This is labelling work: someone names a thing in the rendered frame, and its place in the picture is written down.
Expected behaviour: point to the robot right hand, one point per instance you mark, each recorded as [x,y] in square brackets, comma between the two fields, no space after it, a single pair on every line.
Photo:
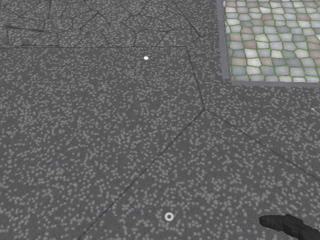
[290,225]

